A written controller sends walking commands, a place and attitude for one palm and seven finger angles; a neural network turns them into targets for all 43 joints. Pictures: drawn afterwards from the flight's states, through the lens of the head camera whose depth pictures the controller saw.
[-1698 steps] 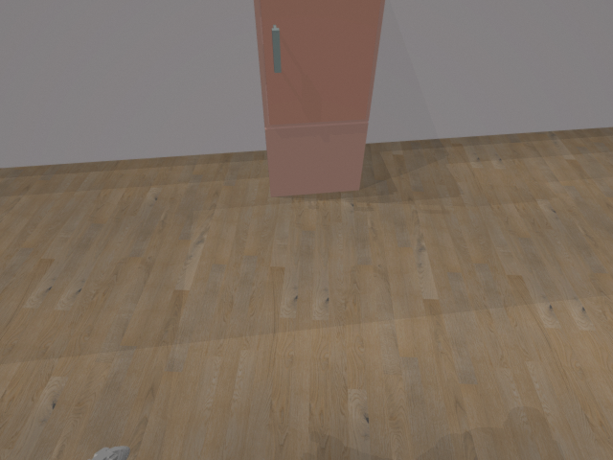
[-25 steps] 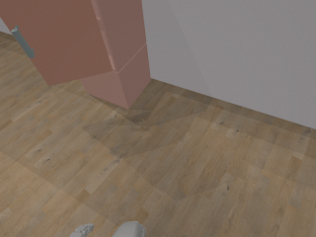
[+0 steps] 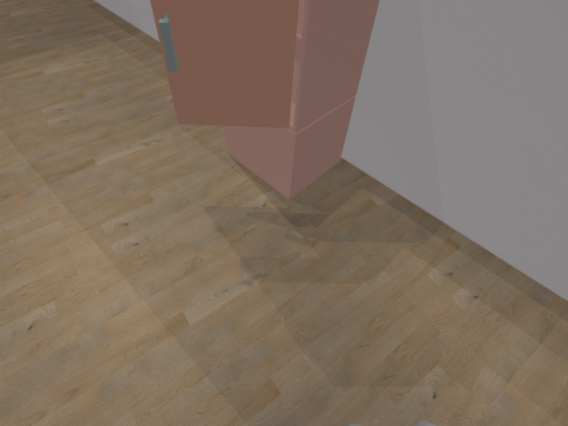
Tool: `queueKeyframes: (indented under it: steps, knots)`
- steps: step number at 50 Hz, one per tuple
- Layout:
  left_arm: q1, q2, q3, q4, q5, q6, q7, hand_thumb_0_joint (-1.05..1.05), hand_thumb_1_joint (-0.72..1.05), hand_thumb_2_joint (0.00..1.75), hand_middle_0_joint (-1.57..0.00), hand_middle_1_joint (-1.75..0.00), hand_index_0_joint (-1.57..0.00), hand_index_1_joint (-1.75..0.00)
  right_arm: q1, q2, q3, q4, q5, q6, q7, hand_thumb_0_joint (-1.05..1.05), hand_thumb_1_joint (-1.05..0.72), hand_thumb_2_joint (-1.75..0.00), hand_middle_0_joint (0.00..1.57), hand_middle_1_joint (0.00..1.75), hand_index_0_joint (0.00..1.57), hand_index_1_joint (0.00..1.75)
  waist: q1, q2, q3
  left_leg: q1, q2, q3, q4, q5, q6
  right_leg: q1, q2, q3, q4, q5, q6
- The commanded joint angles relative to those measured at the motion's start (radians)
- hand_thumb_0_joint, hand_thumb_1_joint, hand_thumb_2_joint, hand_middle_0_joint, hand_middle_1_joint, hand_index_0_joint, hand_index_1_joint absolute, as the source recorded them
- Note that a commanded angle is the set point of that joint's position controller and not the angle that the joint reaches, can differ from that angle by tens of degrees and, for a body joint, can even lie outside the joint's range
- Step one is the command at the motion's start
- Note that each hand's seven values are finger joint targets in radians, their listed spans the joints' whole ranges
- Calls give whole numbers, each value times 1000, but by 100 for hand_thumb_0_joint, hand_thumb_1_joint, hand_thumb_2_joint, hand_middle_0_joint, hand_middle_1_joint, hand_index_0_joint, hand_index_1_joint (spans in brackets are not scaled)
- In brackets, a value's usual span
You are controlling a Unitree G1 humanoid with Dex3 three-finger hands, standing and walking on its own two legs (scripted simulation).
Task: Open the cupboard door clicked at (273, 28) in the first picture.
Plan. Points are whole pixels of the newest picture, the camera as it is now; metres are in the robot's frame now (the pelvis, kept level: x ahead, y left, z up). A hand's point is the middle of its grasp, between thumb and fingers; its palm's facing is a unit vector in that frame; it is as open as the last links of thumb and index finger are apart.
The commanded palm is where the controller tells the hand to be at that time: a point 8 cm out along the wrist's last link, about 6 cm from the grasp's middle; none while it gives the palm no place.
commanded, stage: take the last steps up to it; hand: left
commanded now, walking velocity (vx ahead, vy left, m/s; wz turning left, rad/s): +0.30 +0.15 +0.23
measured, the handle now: (170, 42) +1.08 +0.45 -0.03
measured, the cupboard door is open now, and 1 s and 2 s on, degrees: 44 44 44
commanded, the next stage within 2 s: come to a stop and stand still in 1.48 s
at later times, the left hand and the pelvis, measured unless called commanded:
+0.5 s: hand out of the picture +0.06 +0.15 -0.16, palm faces +0.17 -0.97 -0.20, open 7.3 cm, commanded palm none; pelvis +0.11 -0.01 +0.01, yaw +7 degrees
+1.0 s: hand (128, 315) +0.30 +0.32 -0.17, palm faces +0.19 -0.97 -0.18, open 7.4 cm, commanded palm none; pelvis +0.26 +0.13 +0.00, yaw +6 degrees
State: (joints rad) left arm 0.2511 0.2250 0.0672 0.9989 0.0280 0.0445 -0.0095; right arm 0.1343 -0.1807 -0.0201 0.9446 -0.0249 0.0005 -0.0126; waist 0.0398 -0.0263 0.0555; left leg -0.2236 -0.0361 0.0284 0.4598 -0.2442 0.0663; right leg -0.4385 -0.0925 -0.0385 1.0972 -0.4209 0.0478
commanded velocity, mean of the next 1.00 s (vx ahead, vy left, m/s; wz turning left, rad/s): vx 0.30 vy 0.10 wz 0.03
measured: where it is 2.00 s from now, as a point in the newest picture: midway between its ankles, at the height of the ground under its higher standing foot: (251, 330)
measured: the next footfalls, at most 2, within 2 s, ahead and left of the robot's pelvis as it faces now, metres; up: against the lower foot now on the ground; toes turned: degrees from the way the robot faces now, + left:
right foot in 0.22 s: +0.08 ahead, -0.13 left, +0.00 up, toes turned -4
left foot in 0.70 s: +0.30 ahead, +0.19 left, +0.00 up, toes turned +15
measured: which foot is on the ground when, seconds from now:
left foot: down 0.00-0.22, up 0.24-0.68, down 0.70-1.00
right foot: up 0.00-0.20, down 0.22-0.72, up 0.74-1.00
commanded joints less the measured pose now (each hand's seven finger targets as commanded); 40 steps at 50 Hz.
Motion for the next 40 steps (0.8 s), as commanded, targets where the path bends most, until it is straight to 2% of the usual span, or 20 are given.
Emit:
queueKeyframes:
  steps: [1,6,8,9,10,11,12,13,16,18,20,23,29,31,33,34,35,36,37,40]
  knots:
    - [-51,62,10,-90,0,-37,-5,0,90,90,-20,-30,-20,-30,129,-187,-51,-14,2,-20,-7,0,-90,-90,20,30,20,30,-58,159,-30,101,249,-267,-241,-22,136,-112,-4,-15,-76,17,0]
    - [-96,37,3,-115,-2,-50,-9,0,90,90,-20,-30,-20,-30,155,-183,-58,3,-4,-19,-2,0,-90,-90,20,30,20,30,-61,153,-12,31,233,-282,-235,-144,137,21,23,-54,-339,-9,-9]
    - [-35,38,7,-98,-4,-59,-9,0,90,90,-20,-30,-20,-30,141,-174,-56,6,-2,-17,0,0,-90,-90,20,30,20,30,-26,131,-26,-45,212,-273,-187,-160,123,173,49,-63,-473,24,-15]
    - [42,42,13,-68,-3,-63,-7,0,90,90,-20,-30,-20,-30,118,-174,-55,4,2,-16,1,0,-90,-90,20,30,20,30,18,95,-38,-140,177,-238,-108,-194,96,332,57,-70,-575,90,-17]
    - [135,77,25,-36,2,-72,0,0,90,90,-20,-30,-20,-30,99,-141,-52,2,9,-20,5,0,-90,-90,20,30,20,30,65,-10,-41,-289,96,-162,37,-245,46,511,-4,3,-687,65,-30]
    - [232,172,42,-12,14,-84,13,0,90,90,-20,-30,-20,-30,108,-74,-41,-18,21,-26,11,0,-90,-90,20,30,20,30,101,-298,-78,-482,-22,-15,338,-309,-20,663,-284,340,-846,-122,-106]
    - [243,212,45,-15,0,-79,22,0,90,90,-20,-30,-20,-30,67,-125,-49,-47,2,-18,18,0,-90,-90,20,30,20,30,97,-307,-27,-547,2,-55,550,-351,-46,555,-458,573,-968,-234,-184]
    - [177,174,40,-32,-8,-78,25,0,90,90,-20,-30,-20,-30,37,-145,-59,-45,-10,-12,23,0,-90,-90,20,30,20,30,66,-144,50,-554,55,-103,640,-254,-49,439,-448,524,-993,-281,-217]
    - [83,55,-2,-25,-13,-111,22,0,90,90,-20,-30,-20,-30,84,-95,-56,25,-9,6,37,0,-90,-90,20,30,20,30,-19,-122,128,-487,104,-95,711,7,-84,272,-283,226,-969,52,-120]
    - [124,36,-10,-1,-15,-124,23,0,90,90,-20,-30,-20,-30,122,-67,-50,53,-4,11,41,0,-90,-90,20,30,20,30,-25,-150,89,-476,102,-55,690,58,-104,333,-226,68,-925,377,-91]
    - [170,44,-7,26,-14,-135,26,0,90,90,-20,-30,-20,-30,121,-55,-47,59,1,13,43,0,-90,-90,20,30,20,30,-22,-122,28,-476,104,-25,653,74,-117,418,-219,-2,-880,617,-91]
    - [227,63,-3,64,-11,-139,29,0,90,90,-20,-30,-20,-30,56,-39,-41,43,6,11,49,0,-90,-90,20,30,20,30,-1,-82,9,-499,108,15,574,85,-118,493,-224,-52,-847,759,-106]
    - [245,66,-9,102,1,-128,34,0,90,90,-20,-30,-20,-30,-85,-21,-23,-13,8,-5,65,0,-90,-90,20,30,20,30,16,-179,93,-405,92,85,292,72,-84,451,-243,-81,-848,694,-124]
    - [221,83,-6,105,4,-124,35,0,90,90,-20,-30,-20,-30,-60,-29,-24,-7,8,-16,62,0,-90,-90,20,30,20,30,-9,-180,73,-276,64,104,200,23,-55,424,-255,-92,-786,773,-118]
    - [177,103,3,95,1,-118,34,0,90,90,-20,-30,-20,-30,149,-71,-36,51,1,-30,46,0,-90,-90,20,30,20,30,-112,-148,-23,46,11,128,85,58,-29,317,-220,-142,-562,827,-93]
    - [192,78,-3,86,-5,-116,27,0,90,90,-20,-30,-20,-30,298,-143,-51,92,-6,-35,34,0,-90,-90,20,30,20,30,-166,-27,-148,266,65,90,71,86,-10,235,-170,-158,-341,649,-74]
    - [250,13,-7,69,-20,-109,18,0,90,90,-20,-30,-20,-30,396,-264,-84,109,-17,-46,18,0,-90,-90,20,30,20,30,-176,260,-278,485,338,-292,23,169,83,-18,-3,-184,-39,7,-30]
    - [194,-5,-18,37,-20,-104,25,0,90,90,-20,-30,-20,-30,426,-300,-91,113,0,-37,0,0,-90,-90,20,30,20,30,-182,315,-324,484,424,-444,-109,210,137,-111,40,-52,179,-194,-55]
    - [131,4,-14,15,-22,-98,28,0,90,90,-20,-30,-20,-30,347,-277,-85,93,1,-31,-3,0,-90,-90,20,30,20,30,-151,200,-223,331,441,-407,-168,87,138,-138,-10,10,288,-145,-77]
    - [107,-23,-5,45,-3,-77,15,0,90,90,-20,-30,-20,-30,151,-119,-42,36,2,-55,-9,0,-90,-90,20,30,20,30,-57,146,-7,-12,351,-209,-256,-4,76,-129,-75,38,253,77,-62]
